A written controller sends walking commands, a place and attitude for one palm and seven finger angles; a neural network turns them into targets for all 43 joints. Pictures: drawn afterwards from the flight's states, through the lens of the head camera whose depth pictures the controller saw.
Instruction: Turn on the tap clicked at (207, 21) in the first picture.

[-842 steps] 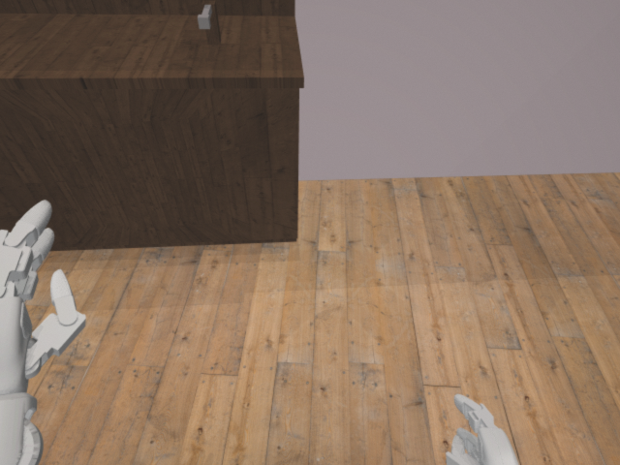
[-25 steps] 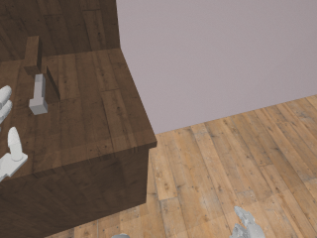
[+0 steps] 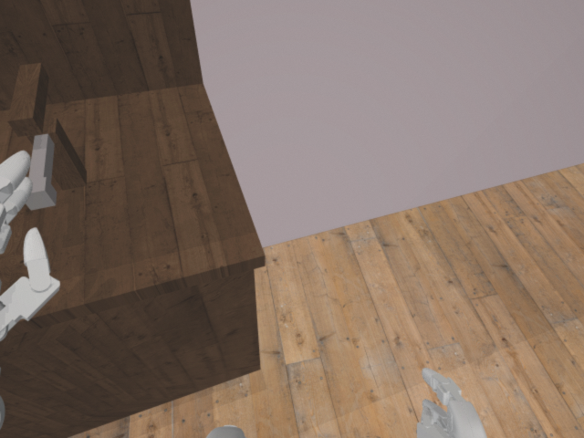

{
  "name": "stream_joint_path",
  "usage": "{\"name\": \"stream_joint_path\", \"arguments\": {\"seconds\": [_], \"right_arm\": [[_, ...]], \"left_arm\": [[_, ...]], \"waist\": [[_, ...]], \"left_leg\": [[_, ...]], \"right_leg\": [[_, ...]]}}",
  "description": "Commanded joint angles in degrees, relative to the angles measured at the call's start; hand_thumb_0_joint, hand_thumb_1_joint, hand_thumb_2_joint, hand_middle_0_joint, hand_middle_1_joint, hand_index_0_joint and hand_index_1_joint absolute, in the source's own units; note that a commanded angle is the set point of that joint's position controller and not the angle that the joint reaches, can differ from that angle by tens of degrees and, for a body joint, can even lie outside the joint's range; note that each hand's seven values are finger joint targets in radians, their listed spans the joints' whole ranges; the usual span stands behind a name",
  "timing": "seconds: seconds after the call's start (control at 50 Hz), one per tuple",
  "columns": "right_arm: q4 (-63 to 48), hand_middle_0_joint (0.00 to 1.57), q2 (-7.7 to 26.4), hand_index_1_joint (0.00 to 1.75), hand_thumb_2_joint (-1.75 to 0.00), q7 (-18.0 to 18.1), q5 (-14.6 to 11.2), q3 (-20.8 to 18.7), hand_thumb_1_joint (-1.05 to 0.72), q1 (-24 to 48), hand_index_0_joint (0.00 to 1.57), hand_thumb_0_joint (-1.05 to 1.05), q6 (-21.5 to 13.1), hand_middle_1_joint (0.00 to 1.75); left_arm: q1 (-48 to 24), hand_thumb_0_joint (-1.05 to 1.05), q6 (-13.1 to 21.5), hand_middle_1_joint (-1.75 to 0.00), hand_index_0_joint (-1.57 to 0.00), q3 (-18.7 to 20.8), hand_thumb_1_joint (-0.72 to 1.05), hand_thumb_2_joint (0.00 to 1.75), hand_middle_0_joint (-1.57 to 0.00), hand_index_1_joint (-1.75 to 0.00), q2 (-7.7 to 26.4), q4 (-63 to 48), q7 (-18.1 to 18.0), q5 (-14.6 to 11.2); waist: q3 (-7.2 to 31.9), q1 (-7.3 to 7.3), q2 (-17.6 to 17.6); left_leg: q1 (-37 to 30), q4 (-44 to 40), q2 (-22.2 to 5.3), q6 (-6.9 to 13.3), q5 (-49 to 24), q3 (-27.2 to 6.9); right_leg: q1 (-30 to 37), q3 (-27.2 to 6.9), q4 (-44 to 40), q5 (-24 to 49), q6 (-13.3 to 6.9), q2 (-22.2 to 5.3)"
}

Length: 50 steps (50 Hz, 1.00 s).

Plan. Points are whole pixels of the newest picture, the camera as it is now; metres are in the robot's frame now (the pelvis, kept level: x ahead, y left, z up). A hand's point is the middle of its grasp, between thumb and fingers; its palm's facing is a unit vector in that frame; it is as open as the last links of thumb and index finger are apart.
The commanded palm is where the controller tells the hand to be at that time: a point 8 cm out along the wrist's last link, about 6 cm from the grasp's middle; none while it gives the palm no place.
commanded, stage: come to a stop and stand still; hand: left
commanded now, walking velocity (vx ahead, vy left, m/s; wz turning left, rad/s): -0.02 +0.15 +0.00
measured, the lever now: (38, 193) +0.36 +0.35 +0.13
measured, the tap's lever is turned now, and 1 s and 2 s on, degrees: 0 0 0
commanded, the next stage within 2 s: none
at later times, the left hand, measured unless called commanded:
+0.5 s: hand (20, 243) +0.25 +0.28 +0.19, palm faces +0.43 -0.76 -0.48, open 7.4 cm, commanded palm +0.18 +0.28 +0.19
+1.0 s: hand out of the picture +0.18 +0.31 +0.18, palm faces +0.45 -0.84 -0.31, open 7.4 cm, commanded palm +0.13 +0.33 +0.19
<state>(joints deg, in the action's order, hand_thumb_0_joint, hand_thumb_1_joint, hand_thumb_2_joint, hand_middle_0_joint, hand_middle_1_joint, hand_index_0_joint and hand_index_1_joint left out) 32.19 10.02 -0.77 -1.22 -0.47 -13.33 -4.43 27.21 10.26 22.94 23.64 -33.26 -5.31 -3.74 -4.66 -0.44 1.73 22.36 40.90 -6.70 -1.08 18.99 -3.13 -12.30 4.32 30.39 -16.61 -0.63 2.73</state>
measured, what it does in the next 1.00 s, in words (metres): shifts its weight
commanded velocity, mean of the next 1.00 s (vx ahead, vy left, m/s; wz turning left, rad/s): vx -0.03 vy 0.02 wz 0.00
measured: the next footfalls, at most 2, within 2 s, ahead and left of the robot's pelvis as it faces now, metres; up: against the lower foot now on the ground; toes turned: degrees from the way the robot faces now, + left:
none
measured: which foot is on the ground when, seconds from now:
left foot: down 0.00-1.00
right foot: down 0.00-1.00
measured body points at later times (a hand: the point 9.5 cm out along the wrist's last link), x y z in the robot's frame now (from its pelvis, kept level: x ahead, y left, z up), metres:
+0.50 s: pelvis +0.01 +0.00 +0.01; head +0.05 +0.01 +0.46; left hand +0.22 +0.32 +0.21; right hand +0.19 -0.22 -0.07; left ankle +0.04 +0.13 -0.73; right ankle -0.01 -0.12 -0.73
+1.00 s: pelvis -0.04 +0.05 +0.01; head -0.04 +0.07 +0.46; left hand +0.15 +0.35 +0.20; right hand +0.13 -0.17 -0.05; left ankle +0.04 +0.13 -0.73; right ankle -0.01 -0.11 -0.72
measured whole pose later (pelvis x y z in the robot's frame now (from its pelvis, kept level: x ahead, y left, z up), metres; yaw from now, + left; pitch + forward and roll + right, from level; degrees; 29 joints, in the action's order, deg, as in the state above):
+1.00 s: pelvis -0.04 +0.05 +0.01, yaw -1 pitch -3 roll -2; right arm 33.5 11.2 0.7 0.3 1.9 -13.9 -7.6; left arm 20.2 11.9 20.7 19.2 -23.9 -6.7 -1.0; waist -2.1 2.7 -0.7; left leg 16.5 27.2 -0.2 2.4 9.1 1.8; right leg -10.7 -2.9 23.4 -13.6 1.3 -0.2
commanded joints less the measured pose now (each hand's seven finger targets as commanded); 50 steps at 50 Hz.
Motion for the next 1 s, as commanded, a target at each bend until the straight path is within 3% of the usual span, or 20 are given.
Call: {"name": "stream_joint_path", "arguments": {"seconds": [0.0,0.04,0.1,0.14,0.22,0.38,0.4,0.42,0.44,0.46,0.48,0.5,0.54,0.62,0.64,0.7,0.78,0.82,0.9,0.98], "right_arm": [[-7.46,0.20,6.29,0.30,-0.90,1.96,-0.22,-2.16,-0.90,5.21,0.20,0.00,-3.30,0.30],[-6.97,0.20,6.58,0.30,-0.90,2.88,-0.05,-1.59,-0.90,6.49,0.20,0.00,-3.60,0.30],[-7.34,0.20,6.71,0.30,-0.90,3.73,0.19,-1.20,-0.90,7.29,0.20,0.00,-4.04,0.30],[-7.62,0.20,6.40,0.30,-0.90,3.82,0.03,-0.95,-0.90,7.64,0.20,0.00,-4.41,0.30],[-7.83,0.20,7.18,0.30,-0.90,3.14,-0.10,-1.77,-0.90,5.55,0.20,0.00,-3.62,0.30],[-9.08,0.20,7.15,0.30,-0.90,3.60,-0.10,-1.43,-0.90,6.45,0.20,0.00,-0.73,0.30],[-6.83,0.20,9.69,0.30,-0.90,4.15,3.46,-4.04,-0.90,1.06,0.20,0.00,-4.94,0.30],[-4.15,0.20,3.96,0.30,-0.90,3.62,1.84,-1.66,-0.90,3.68,0.20,0.00,-5.70,0.30],[-8.16,0.20,6.29,0.30,-0.90,3.05,0.60,-2.26,-0.90,5.45,0.20,0.00,-5.28,0.30],[-7.68,0.20,7.63,0.30,-0.90,3.29,0.50,-2.54,-0.90,3.12,0.20,0.00,-6.17,0.30],[-7.68,0.20,8.60,0.30,-0.90,2.85,0.45,-2.85,-0.90,4.06,0.20,0.00,-6.41,0.30],[-8.11,0.20,8.99,0.30,-0.90,1.89,0.37,-2.85,-0.90,4.78,0.20,0.00,-6.35,0.30],[-9.11,0.20,8.10,0.30,-0.90,0.60,0.06,-2.51,-0.90,6.84,0.20,0.00,-6.57,0.30],[-10.13,0.20,8.89,0.30,-0.90,1.27,0.81,-2.27,-0.90,7.72,0.20,0.00,-6.09,0.30],[-10.08,0.20,9.06,0.30,-0.90,1.92,0.94,-2.27,-0.90,8.37,0.20,0.00,-5.76,0.30],[-10.45,0.20,8.27,0.30,-0.90,3.10,1.23,-1.41,-0.90,8.99,0.20,0.00,-5.39,0.30],[-10.22,0.20,8.51,0.30,-0.90,3.47,1.28,-1.08,-0.90,8.16,0.20,0.00,-6.03,0.30],[-9.82,0.20,8.46,0.30,-0.90,2.89,1.21,-1.30,-0.90,7.25,0.20,0.00,-6.61,0.30],[-8.70,0.20,8.69,0.30,-0.90,2.13,1.41,-1.40,-0.90,6.08,0.20,0.00,-7.09,0.30],[-7.59,0.20,8.71,0.30,-0.90,2.29,1.56,-1.32,-0.90,5.80,0.20,0.00,-6.69,0.30]], "left_arm": [[1.81,0.00,1.99,-0.30,-0.20,5.81,0.90,0.90,-0.20,-0.30,7.73,-6.11,-2.66,-0.45],[-1.81,0.00,3.07,-0.30,-0.20,6.25,0.90,0.90,-0.20,-0.30,8.81,-9.04,-3.04,-0.26],[-5.46,0.00,4.28,-0.30,-0.20,5.84,0.90,0.90,-0.20,-0.30,9.63,-13.49,-3.72,0.66],[-6.78,0.00,4.40,-0.30,-0.20,5.69,0.90,0.90,-0.20,-0.30,9.78,-14.14,-3.91,1.11],[-1.30,0.00,3.25,-0.30,-0.20,4.21,0.90,0.90,-0.20,-0.30,6.82,-8.57,-4.08,0.86],[1.05,0.00,1.94,-0.30,-0.20,4.76,0.90,0.90,-0.20,-0.30,6.54,-5.97,-3.28,-0.09],[-57.46,0.00,8.09,-0.30,-0.20,36.97,0.90,0.90,-0.20,-0.30,50.81,-17.38,-2.05,7.20],[-24.13,0.00,5.34,-0.30,-0.20,14.90,0.90,0.90,-0.20,-0.30,17.03,15.93,-0.07,2.95],[-18.56,0.00,5.23,-0.30,-0.20,11.57,0.90,0.90,-0.20,-0.30,12.86,6.60,-1.30,1.59],[-16.30,0.00,5.15,-0.30,-0.20,6.17,0.90,0.90,-0.20,-0.30,7.75,10.81,-1.31,1.56],[-12.52,0.00,5.38,-0.30,-0.20,2.85,0.90,0.90,-0.20,-0.30,5.52,6.13,-0.78,0.89],[-9.54,0.00,4.73,-0.30,-0.20,1.06,0.90,0.90,-0.20,-0.30,4.48,2.87,-0.71,0.97],[-8.06,0.00,4.02,-0.30,-0.20,-3.76,0.90,0.90,-0.20,-0.30,0.90,-2.69,-0.39,1.18],[-5.77,0.00,3.14,-0.30,-0.20,1.81,0.90,0.90,-0.20,-0.30,6.41,-4.32,-1.63,1.88],[-7.40,0.00,3.55,-0.30,-0.20,6.34,0.90,0.90,-0.20,-0.30,11.03,-6.84,-2.28,1.81],[-9.59,0.00,4.74,-0.30,-0.20,7.39,0.90,0.90,-0.20,-0.30,9.95,-6.19,-2.43,1.30],[-14.89,0.00,5.75,-0.30,-0.20,6.08,0.90,0.90,-0.20,-0.30,8.61,-6.15,-2.29,2.22],[-14.00,0.00,5.69,-0.30,-0.20,4.25,0.90,0.90,-0.20,-0.30,6.81,-4.40,-1.99,2.57],[-10.91,0.00,4.77,-0.30,-0.20,-0.83,0.90,0.90,-0.20,-0.30,2.82,-1.11,-1.13,2.85],[-12.59,0.00,4.27,-0.30,-0.20,-1.46,0.90,0.90,-0.20,-0.30,3.02,0.76,-1.06,3.45]], "waist": [[5.12,-0.37,-4.73],[5.84,-0.12,-0.63],[9.99,0.76,8.91],[9.63,0.84,7.74],[12.56,0.66,0.46],[11.90,0.35,-1.19],[2.75,4.54,-12.92],[12.20,2.66,-13.69],[12.31,3.40,-4.86],[14.31,2.62,-1.73],[16.87,3.22,4.57],[17.19,3.45,5.99],[16.76,3.35,4.16],[12.55,2.60,-4.88],[12.03,2.56,-3.90],[7.84,2.02,2.01],[6.72,2.23,11.53],[8.24,2.58,10.11],[7.15,2.19,2.52],[5.27,1.70,-0.09]], "left_leg": [[-3.58,-3.20,4.17,1.36,-2.34,3.67],[-9.50,-13.28,3.72,1.89,-7.91,2.75],[-15.53,-14.85,-1.27,4.78,-28.42,-2.93],[-14.85,-12.70,-0.76,4.23,-31.33,-1.09],[-12.96,-10.12,1.50,2.20,-29.54,1.99],[-12.39,-14.03,1.46,2.32,-21.57,1.78],[-3.25,-5.28,3.92,1.83,-19.04,7.30],[-6.78,-9.67,9.45,1.24,-15.47,6.01],[-10.13,-14.03,6.77,1.07,-17.99,5.22],[-14.45,-14.39,4.84,1.34,-23.10,6.75],[-18.35,-14.75,3.28,2.75,-30.30,4.97],[-20.56,-13.49,1.46,3.60,-34.47,3.91],[-19.71,-13.51,0.04,3.99,-35.39,2.86],[-11.38,-16.17,2.35,2.31,-14.35,2.50],[-11.48,-17.05,3.23,2.00,-10.26,2.97],[-8.10,-22.17,3.19,2.35,1.72,1.48],[0.95,-29.65,-0.14,3.83,16.96,-0.97],[1.23,-28.07,0.82,3.67,15.59,0.56],[-5.22,-24.79,3.47,1.91,12.19,1.90],[-9.28,-24.79,4.25,1.04,10.22,1.14]], "right_leg": [[-2.59,-15.74,-11.15,3.82,-7.66,-14.54],[-1.28,-9.85,-7.01,7.15,-3.85,-10.59],[1.69,-4.32,-2.14,15.32,0.33,-5.47],[4.53,-5.14,-4.89,20.25,0.27,-6.07],[8.95,-6.87,-5.24,30.59,-0.82,-8.35],[5.79,-6.16,-7.32,19.74,-0.21,-7.21],[-1.79,-11.99,-15.21,35.94,2.02,-9.22],[7.14,-12.11,-6.62,46.40,-4.89,-12.28],[8.04,-15.13,-3.70,48.65,-3.67,-12.65],[6.94,-12.56,-3.02,42.77,-1.89,-11.09],[6.05,-9.41,-2.42,35.57,0.26,-8.97],[3.39,-8.54,-2.85,29.21,1.73,-7.59],[2.96,-6.68,-3.04,22.95,1.75,-6.38],[2.03,-7.27,-8.70,9.12,0.23,-5.79],[0.67,-7.69,-9.61,5.76,-0.09,-5.80],[-0.96,-6.95,-10.77,-3.72,-0.37,-4.11],[6.69,-3.33,-3.43,-3.52,0.01,-1.56],[8.83,-3.18,-3.73,-2.03,-0.50,-1.49],[1.00,-5.97,-11.57,-7.37,-0.74,-1.98],[-4.57,-7.32,-15.19,-9.42,-0.38,-1.62]]}}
